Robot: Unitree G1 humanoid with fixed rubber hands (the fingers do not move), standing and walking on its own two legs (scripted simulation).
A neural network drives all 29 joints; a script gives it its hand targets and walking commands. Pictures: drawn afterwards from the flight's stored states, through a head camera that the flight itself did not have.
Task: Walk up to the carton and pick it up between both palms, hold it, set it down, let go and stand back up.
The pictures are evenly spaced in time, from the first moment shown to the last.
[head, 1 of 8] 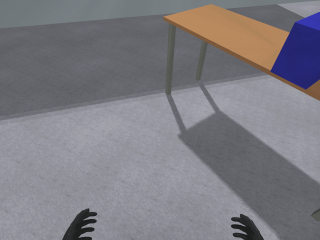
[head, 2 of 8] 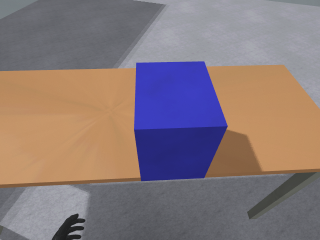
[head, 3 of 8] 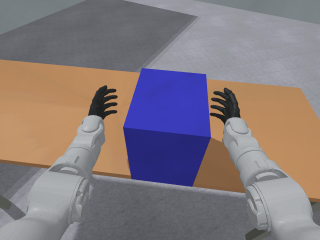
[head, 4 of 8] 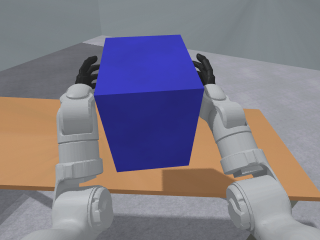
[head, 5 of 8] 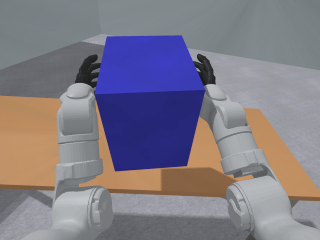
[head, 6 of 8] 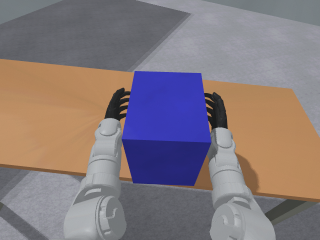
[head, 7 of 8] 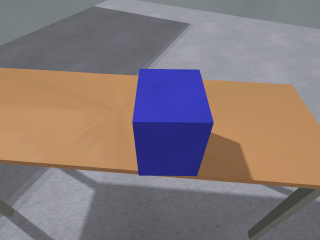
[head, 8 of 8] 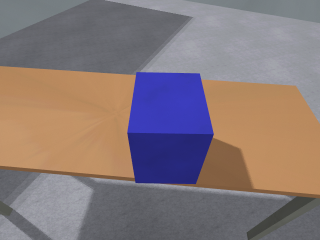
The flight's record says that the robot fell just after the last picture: no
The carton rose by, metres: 0.20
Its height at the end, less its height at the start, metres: +0.00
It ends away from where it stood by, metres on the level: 0.00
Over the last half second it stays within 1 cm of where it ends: yes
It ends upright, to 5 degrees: yes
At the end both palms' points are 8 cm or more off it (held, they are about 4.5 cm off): yes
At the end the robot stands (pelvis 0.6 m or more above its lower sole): yes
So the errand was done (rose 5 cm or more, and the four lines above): yes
